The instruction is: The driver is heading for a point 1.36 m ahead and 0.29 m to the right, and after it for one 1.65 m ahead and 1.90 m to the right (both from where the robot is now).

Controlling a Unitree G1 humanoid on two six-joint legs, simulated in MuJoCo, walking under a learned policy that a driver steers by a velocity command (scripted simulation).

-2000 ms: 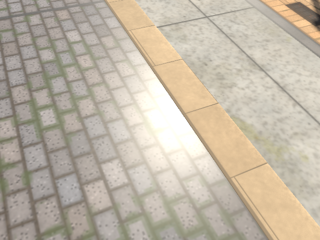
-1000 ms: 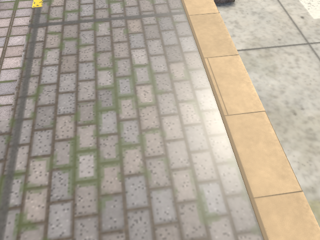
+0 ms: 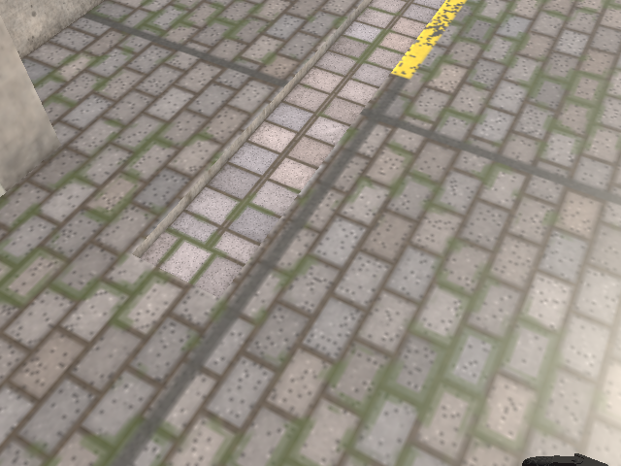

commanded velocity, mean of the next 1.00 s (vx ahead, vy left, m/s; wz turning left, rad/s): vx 0.50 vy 0.00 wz -0.22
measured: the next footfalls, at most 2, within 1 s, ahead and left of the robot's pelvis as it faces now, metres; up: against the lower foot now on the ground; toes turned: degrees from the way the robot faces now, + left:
left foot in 0.08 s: +0.20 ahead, +0.10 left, +0.00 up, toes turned +6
right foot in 0.66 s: +0.50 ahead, -0.06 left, +0.00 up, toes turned -11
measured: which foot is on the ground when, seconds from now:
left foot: up 0.00-0.06, down 0.08-0.64, up 0.66-1.00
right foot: down 0.00-0.10, up 0.12-0.64, down 0.66-1.00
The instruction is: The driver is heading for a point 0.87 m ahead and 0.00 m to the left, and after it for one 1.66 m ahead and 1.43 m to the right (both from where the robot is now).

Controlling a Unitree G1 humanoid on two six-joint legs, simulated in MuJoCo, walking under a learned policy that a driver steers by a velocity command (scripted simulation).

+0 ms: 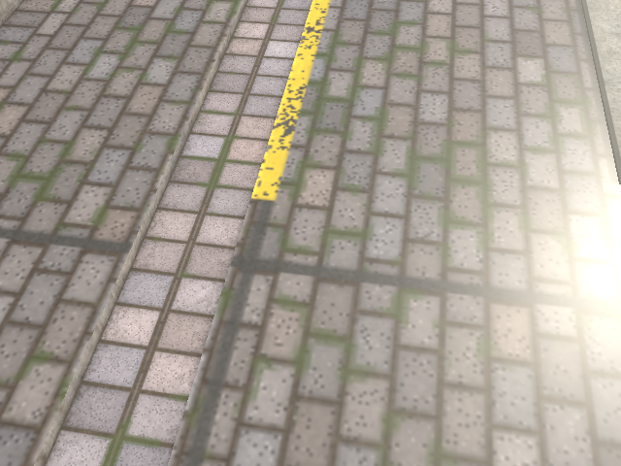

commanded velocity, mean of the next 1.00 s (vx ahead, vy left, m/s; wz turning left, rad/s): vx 0.50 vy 0.00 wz -0.21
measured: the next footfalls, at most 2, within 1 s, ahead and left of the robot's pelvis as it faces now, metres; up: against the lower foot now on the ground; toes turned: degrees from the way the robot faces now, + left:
left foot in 0.16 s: +0.27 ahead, +0.13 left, +0.00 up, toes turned -8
right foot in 0.66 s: +0.45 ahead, -0.14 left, +0.00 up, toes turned -20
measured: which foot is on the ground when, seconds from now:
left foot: up 0.00-0.14, down 0.16-0.66, up 0.68-1.00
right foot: down 0.00-0.18, up 0.20-0.64, down 0.66-1.00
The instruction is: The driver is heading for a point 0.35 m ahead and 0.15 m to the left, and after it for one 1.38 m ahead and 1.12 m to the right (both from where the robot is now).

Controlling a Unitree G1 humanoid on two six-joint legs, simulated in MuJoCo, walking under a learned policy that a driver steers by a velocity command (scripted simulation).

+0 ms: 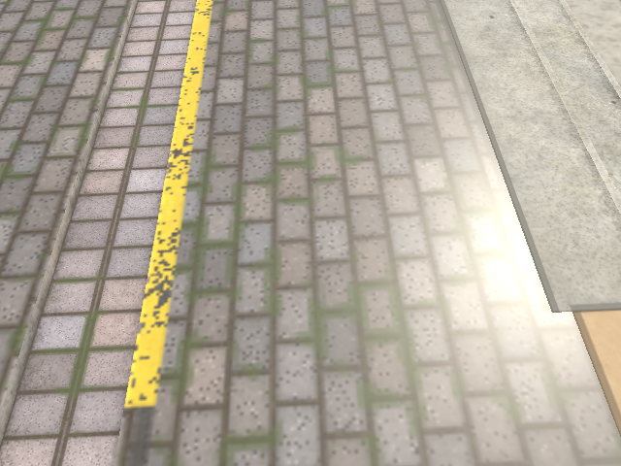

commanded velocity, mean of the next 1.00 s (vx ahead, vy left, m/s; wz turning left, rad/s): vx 0.46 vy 0.00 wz -0.08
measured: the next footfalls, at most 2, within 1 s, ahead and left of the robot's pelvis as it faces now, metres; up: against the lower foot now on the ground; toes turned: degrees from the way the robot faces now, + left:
left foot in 0.20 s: +0.26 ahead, +0.10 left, +0.00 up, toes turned +12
right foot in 0.76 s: +0.58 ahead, -0.01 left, +0.00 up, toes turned -3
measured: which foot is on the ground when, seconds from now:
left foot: up 0.00-0.18, down 0.20-0.78, up 0.80-1.00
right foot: down 0.00-0.22, up 0.24-0.74, down 0.76-1.00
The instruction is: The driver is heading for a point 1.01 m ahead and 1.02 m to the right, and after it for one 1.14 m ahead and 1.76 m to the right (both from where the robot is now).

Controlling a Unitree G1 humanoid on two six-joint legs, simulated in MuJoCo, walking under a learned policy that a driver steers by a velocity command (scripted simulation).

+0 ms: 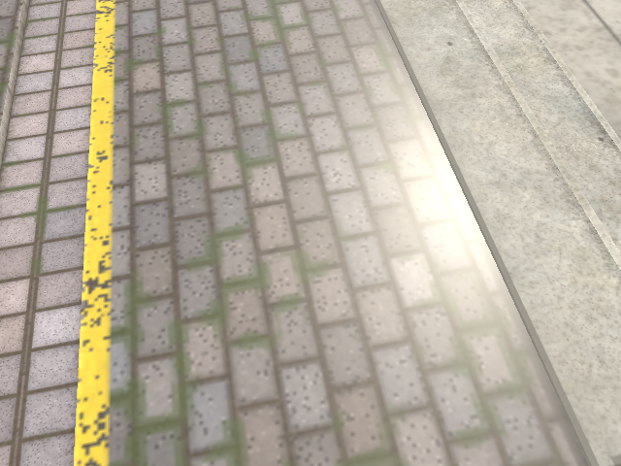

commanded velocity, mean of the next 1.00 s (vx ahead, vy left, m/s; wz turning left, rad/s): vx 0.09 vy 0.00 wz -0.59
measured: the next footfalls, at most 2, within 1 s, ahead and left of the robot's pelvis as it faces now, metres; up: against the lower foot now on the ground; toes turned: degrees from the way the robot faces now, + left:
left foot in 0.30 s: +0.23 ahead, +0.12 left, +0.00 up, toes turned -15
right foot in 0.76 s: +0.09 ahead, -0.07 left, +0.00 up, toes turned -28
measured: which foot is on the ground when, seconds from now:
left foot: up 0.00-0.28, down 0.30-0.76, up 0.78-1.00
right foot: down 0.00-0.32, up 0.34-0.74, down 0.76-1.00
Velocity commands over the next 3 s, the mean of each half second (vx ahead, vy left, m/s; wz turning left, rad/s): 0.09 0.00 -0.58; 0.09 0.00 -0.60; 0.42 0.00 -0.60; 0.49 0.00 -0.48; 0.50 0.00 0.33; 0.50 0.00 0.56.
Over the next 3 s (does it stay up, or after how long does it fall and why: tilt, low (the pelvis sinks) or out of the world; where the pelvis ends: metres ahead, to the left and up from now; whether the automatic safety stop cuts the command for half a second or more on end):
stays up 0.65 -0.84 -0.12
